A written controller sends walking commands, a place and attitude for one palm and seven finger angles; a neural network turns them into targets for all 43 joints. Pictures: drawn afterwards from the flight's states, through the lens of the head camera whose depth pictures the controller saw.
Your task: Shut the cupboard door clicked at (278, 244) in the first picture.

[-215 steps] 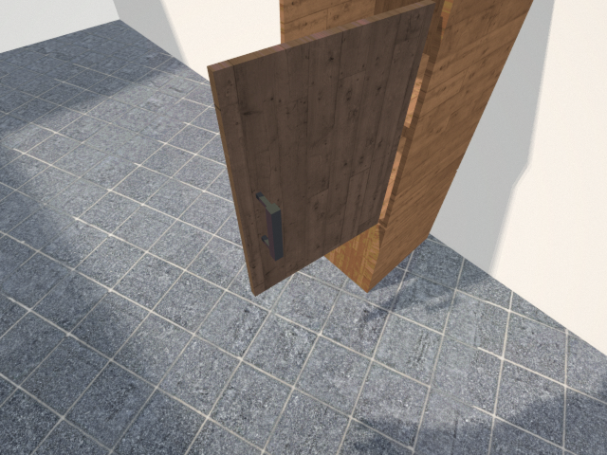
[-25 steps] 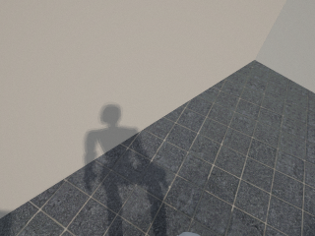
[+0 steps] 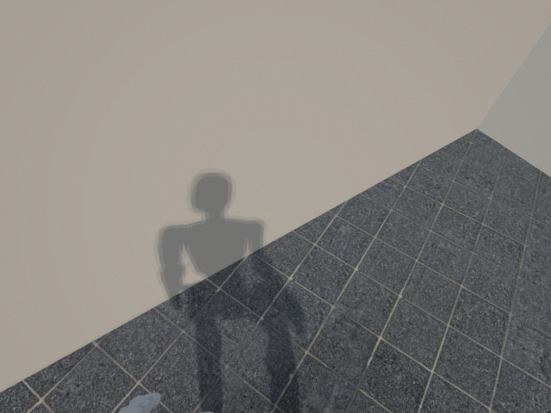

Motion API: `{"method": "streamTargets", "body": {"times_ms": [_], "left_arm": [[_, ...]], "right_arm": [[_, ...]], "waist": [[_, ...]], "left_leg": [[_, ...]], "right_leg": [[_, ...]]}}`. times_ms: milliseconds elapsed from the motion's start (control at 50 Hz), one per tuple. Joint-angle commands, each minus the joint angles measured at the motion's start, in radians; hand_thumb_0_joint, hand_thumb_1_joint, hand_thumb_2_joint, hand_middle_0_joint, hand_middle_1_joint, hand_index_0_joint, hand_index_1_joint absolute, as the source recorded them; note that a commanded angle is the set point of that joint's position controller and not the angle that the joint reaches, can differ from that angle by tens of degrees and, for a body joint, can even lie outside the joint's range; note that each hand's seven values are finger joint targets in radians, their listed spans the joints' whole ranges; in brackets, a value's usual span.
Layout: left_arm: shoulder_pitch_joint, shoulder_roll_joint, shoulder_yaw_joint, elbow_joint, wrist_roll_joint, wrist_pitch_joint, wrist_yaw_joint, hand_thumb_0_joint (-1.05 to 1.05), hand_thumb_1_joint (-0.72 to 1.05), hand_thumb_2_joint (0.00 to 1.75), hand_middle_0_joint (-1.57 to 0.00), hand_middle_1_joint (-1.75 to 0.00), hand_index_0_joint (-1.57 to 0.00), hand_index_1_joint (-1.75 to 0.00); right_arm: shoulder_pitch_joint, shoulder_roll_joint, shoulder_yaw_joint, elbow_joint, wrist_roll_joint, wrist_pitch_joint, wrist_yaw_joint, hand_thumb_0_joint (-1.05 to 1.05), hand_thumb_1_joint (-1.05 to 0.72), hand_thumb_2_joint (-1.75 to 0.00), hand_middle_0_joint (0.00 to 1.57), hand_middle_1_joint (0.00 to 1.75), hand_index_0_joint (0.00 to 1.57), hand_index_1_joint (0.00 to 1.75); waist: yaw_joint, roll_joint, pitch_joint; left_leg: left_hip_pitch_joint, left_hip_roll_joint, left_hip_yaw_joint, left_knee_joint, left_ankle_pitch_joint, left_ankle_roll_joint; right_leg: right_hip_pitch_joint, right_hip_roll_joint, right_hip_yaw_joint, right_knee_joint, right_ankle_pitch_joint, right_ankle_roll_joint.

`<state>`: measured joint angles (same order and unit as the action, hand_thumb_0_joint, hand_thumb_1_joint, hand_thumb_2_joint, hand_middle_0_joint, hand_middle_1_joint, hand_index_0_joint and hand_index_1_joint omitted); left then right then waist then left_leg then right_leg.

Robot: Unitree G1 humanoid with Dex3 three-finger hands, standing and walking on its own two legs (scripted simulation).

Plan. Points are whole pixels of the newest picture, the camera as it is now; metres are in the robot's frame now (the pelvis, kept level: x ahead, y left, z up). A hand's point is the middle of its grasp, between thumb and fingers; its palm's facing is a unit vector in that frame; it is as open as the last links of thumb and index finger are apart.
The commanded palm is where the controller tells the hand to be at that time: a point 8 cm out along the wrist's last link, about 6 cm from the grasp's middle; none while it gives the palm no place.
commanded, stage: turn to face it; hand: left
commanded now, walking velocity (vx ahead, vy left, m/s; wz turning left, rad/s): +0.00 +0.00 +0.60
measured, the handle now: out of the picture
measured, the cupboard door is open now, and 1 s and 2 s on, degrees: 83 83 83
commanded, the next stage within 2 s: none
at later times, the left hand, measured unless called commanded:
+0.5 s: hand out of the picture +0.07 +0.14 -0.14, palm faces +0.30 -0.91 -0.29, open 7.4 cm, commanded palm none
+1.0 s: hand out of the picture +0.02 +0.13 -0.15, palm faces +0.58 -0.75 -0.31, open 7.4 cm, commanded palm none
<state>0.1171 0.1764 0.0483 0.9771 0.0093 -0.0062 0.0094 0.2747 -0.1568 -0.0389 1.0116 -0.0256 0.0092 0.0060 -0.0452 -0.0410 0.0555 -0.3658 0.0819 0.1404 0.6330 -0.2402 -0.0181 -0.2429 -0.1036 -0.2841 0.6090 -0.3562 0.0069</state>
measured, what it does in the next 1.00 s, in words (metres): steps to the right, turning left: right foot, then left foot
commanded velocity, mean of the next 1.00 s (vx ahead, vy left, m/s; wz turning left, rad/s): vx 0.00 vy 0.00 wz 0.60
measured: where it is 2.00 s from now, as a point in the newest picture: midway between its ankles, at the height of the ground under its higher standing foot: outside the picture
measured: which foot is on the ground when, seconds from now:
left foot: down 0.00-0.34, up 0.36-0.68, down 0.70-1.00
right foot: down 0.00-0.00, up 0.02-0.32, down 0.34-0.70, up 0.72-0.98, down 1.00-1.00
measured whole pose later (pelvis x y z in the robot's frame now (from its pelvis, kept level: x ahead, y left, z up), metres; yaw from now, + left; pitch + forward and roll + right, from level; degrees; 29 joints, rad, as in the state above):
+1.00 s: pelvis +0.07 -0.12 +0.00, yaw +36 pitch +0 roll +0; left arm 0.14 0.27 0.06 0.87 0.01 0.04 0.01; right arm 0.15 -0.23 -0.06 0.90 -0.02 0.07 0.01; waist 0.00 0.01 0.10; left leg -0.34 0.00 -0.10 0.60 -0.27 -0.05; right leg -0.32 -0.06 -0.03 0.64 -0.37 0.07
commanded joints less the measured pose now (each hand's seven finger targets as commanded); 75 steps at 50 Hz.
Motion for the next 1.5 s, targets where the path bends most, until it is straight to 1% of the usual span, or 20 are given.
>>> {"method": "streamTargets", "body": {"times_ms": [0, 100, 260, 280, 320, 420, 620, 640, 680, 700, 780, 940, 980, 1000, 1060, 1200, 1260, 1280, 1320, 1480], "left_arm": [[-0.010, 0.105, 0.026, -0.107, -0.002, 0.018, 0.012, 0.00, 0.90, 0.90, -0.20, -0.30, -0.20, -0.30], [-0.046, 0.101, 0.030, -0.096, 0.002, 0.022, 0.005, 0.00, 0.90, 0.90, -0.20, -0.30, -0.20, -0.30], [0.064, 0.119, 0.033, -0.096, -0.005, 0.026, 0.005, 0.00, 0.90, 0.90, -0.20, -0.30, -0.20, -0.30], [0.129, 0.151, 0.042, -0.088, 0.000, 0.018, 0.008, 0.00, 0.90, 0.90, -0.20, -0.30, -0.20, -0.30], [0.154, 0.317, 0.070, -0.102, 0.021, 0.008, 0.021, 0.00, 0.90, 0.90, -0.20, -0.30, -0.20, -0.30], [0.043, 0.190, 0.032, -0.145, 0.013, 0.002, 0.023, 0.00, 0.90, 0.90, -0.20, -0.30, -0.20, -0.30], [0.126, 0.260, 0.057, -0.112, 0.008, 0.001, 0.013, 0.00, 0.90, 0.90, -0.20, -0.30, -0.20, -0.30], [0.106, 0.250, 0.057, -0.120, 0.001, 0.004, 0.010, 0.00, 0.90, 0.90, -0.20, -0.30, -0.20, -0.30], [0.023, 0.161, 0.025, -0.187, -0.001, 0.019, 0.008, 0.00, 0.90, 0.90, -0.20, -0.30, -0.20, -0.30], [-0.009, 0.189, 0.031, -0.200, 0.004, 0.030, 0.011, 0.00, 0.90, 0.90, -0.20, -0.30, -0.20, -0.30], [0.031, 0.180, 0.040, -0.149, 0.009, 0.045, 0.000, 0.00, 0.90, 0.90, -0.20, -0.30, -0.20, -0.30], [0.141, 0.173, 0.042, -0.127, 0.000, 0.028, 0.002, 0.00, 0.90, 0.90, -0.20, -0.30, -0.20, -0.30], [0.183, 0.328, 0.072, -0.133, 0.024, 0.009, 0.017, 0.00, 0.90, 0.90, -0.20, -0.30, -0.20, -0.30], [0.157, 0.330, 0.064, -0.149, 0.017, 0.011, 0.021, 0.00, 0.90, 0.90, -0.20, -0.30, -0.20, -0.30], [0.020, 0.225, 0.039, -0.192, 0.013, 0.013, 0.020, 0.00, 0.90, 0.90, -0.20, -0.30, -0.20, -0.30], [0.142, 0.264, 0.054, -0.149, 0.020, 0.003, 0.022, 0.00, 0.90, 0.90, -0.20, -0.30, -0.20, -0.30], [0.116, 0.267, 0.059, -0.144, 0.009, 0.007, 0.013, 0.00, 0.90, 0.90, -0.20, -0.30, -0.20, -0.30], [0.096, 0.251, 0.057, -0.149, 0.004, 0.012, 0.010, 0.00, 0.90, 0.90, -0.20, -0.30, -0.20, -0.30], [0.013, 0.151, 0.028, -0.219, -0.001, 0.028, 0.008, 0.00, 0.90, 0.90, -0.20, -0.30, -0.20, -0.30], [-0.011, 0.156, 0.033, -0.163, 0.002, 0.043, -0.002, 0.00, 0.90, 0.90, -0.20, -0.30, -0.20, -0.30]], "right_arm": [[0.168, -0.256, -0.054, -0.031, -0.012, -0.004, -0.026, 0.00, -0.90, -0.90, 0.20, 0.30, 0.20, 0.30], [0.084, -0.202, -0.039, -0.057, -0.001, -0.022, -0.047, 0.00, -0.90, -0.90, 0.20, 0.30, 0.20, 0.30], [-0.087, -0.268, -0.076, -0.126, 0.000, 0.017, -0.025, 0.00, -0.90, -0.90, 0.20, 0.30, 0.20, 0.30], [-0.129, -0.252, -0.077, -0.145, 0.008, 0.022, -0.021, 0.00, -0.90, -0.90, 0.20, 0.30, 0.20, 0.30], [-0.147, -0.151, -0.064, -0.195, 0.016, 0.028, -0.007, 0.00, -0.90, -0.90, 0.20, 0.30, 0.20, 0.30], [-0.142, -0.151, -0.057, -0.159, 0.009, 0.051, 0.015, 0.00, -0.90, -0.90, 0.20, 0.30, 0.20, 0.30], [-0.153, -0.161, -0.038, -0.183, 0.014, 0.029, 0.019, 0.00, -0.90, -0.90, 0.20, 0.30, 0.20, 0.30], [-0.090, -0.201, -0.049, -0.168, 0.011, 0.024, 0.016, 0.00, -0.90, -0.90, 0.20, 0.30, 0.20, 0.30], [0.030, -0.370, -0.091, -0.148, 0.005, 0.024, 0.001, 0.00, -0.90, -0.90, 0.20, 0.30, 0.20, 0.30], [0.031, -0.370, -0.086, -0.135, 0.000, 0.028, -0.006, 0.00, -0.90, -0.90, 0.20, 0.30, 0.20, 0.30], [-0.139, -0.297, -0.064, -0.175, 0.001, 0.016, -0.024, 0.00, -0.90, -0.90, 0.20, 0.30, 0.20, 0.30], [-0.200, -0.298, -0.080, -0.198, 0.004, 0.035, -0.014, 0.00, -0.90, -0.90, 0.20, 0.30, 0.20, 0.30], [-0.192, -0.174, -0.067, -0.234, 0.019, 0.037, -0.001, 0.00, -0.90, -0.90, 0.20, 0.30, 0.20, 0.30], [-0.208, -0.209, -0.071, -0.235, 0.012, 0.039, 0.004, 0.00, -0.90, -0.90, 0.20, 0.30, 0.20, 0.30], [-0.158, -0.191, -0.072, -0.180, 0.004, 0.056, 0.019, 0.00, -0.90, -0.90, 0.20, 0.30, 0.20, 0.30], [-0.206, -0.128, -0.038, -0.190, 0.018, 0.038, 0.027, 0.00, -0.90, -0.90, 0.20, 0.30, 0.20, 0.30], [-0.129, -0.151, -0.041, -0.172, 0.016, 0.030, 0.022, 0.00, -0.90, -0.90, 0.20, 0.30, 0.20, 0.30], [-0.077, -0.185, -0.050, -0.161, 0.016, 0.024, 0.022, 0.00, -0.90, -0.90, 0.20, 0.30, 0.20, 0.30], [0.055, -0.365, -0.094, -0.141, 0.003, 0.020, 0.000, 0.00, -0.90, -0.90, 0.20, 0.30, 0.20, 0.30], [-0.069, -0.287, -0.067, -0.156, 0.001, 0.010, -0.028, 0.00, -0.90, -0.90, 0.20, 0.30, 0.20, 0.30]], "waist": [[-0.041, 0.290, -0.160], [0.003, 0.206, -0.150], [0.058, 0.187, -0.113], [0.093, 0.126, -0.110], [0.113, -0.329, -0.079], [0.033, -0.213, -0.047], [0.048, -0.125, -0.137], [0.006, -0.054, -0.170], [-0.062, 0.340, -0.173], [-0.055, 0.221, -0.155], [0.028, 0.267, -0.069], [0.086, 0.179, -0.088], [0.116, -0.296, -0.076], [0.115, -0.285, -0.073], [0.031, -0.235, -0.026], [0.094, -0.147, -0.101], [0.051, -0.123, -0.124], [0.018, -0.043, -0.144], [-0.059, 0.353, -0.160], [0.015, 0.196, -0.105]], "left_leg": [[0.234, 0.367, -0.525, -0.286, 0.462, 0.240], [0.327, 0.221, -0.344, -0.200, 0.821, 0.171], [0.072, 0.131, -0.350, -0.185, 0.359, 0.127], [-0.014, 0.077, -0.322, -0.127, 0.199, 0.083], [-0.229, -0.119, -0.119, 0.328, -0.402, -0.033], [-0.190, -0.033, -0.120, 0.512, -0.239, -0.052], [0.098, -0.075, -0.017, -0.105, -0.054, -0.026], [0.254, -0.038, -0.055, -0.202, 0.097, -0.004], [0.432, 0.354, -0.548, -0.255, 0.664, 0.232], [0.369, 0.369, -0.501, -0.247, 0.567, 0.277], [0.198, 0.170, -0.363, -0.265, 0.351, 0.167], [-0.025, 0.073, -0.395, -0.172, 0.122, 0.110], [-0.260, -0.151, -0.150, 0.209, -0.295, -0.026], [-0.222, -0.097, -0.183, 0.450, -0.389, -0.015], [-0.194, -0.044, -0.165, 0.612, -0.225, -0.031], [-0.068, -0.067, -0.038, 0.116, -0.242, -0.048], [0.091, -0.080, -0.027, -0.093, -0.060, -0.031], [0.216, -0.045, -0.083, -0.201, 0.068, -0.014], [0.393, 0.350, -0.595, -0.273, 0.644, 0.233], [0.231, 0.140, -0.399, -0.251, 0.404, 0.169]], "right_leg": [[-0.246, 0.010, 0.235, 0.465, -0.312, 0.051], [-0.354, 0.012, 0.279, 0.512, -0.104, 0.085], [0.023, 0.094, 0.208, -0.009, 0.041, 0.069], [0.130, 0.065, 0.229, -0.163, 0.143, 0.063], [0.149, -0.394, 0.658, -0.392, 0.223, -0.116], [0.070, -0.219, 0.298, -0.264, 0.531, -0.113], [0.165, -0.245, 0.177, -0.059, 0.648, -0.064], [0.061, -0.231, 0.138, 0.049, 0.563, -0.018], [-0.354, -0.020, 0.161, 0.444, -0.303, 0.092], [-0.359, -0.033, 0.259, 0.524, -0.279, 0.077], [-0.302, -0.004, 0.278, 0.487, -0.094, 0.081], [0.099, 0.087, 0.212, -0.067, 0.066, 0.065], [0.215, -0.305, 0.629, -0.386, 0.025, -0.071], [0.087, -0.398, 0.667, -0.399, 0.072, -0.151], [-0.010, -0.234, 0.407, -0.331, 0.144, -0.113], [0.211, -0.263, 0.262, -0.177, 0.585, -0.124], [0.140, -0.243, 0.200, -0.081, 0.526, -0.062], [0.046, -0.224, 0.161, 0.019, 0.427, -0.015], [-0.360, -0.014, 0.165, 0.420, -0.331, 0.098], [-0.259, 0.030, 0.273, 0.378, -0.095, 0.078]]}}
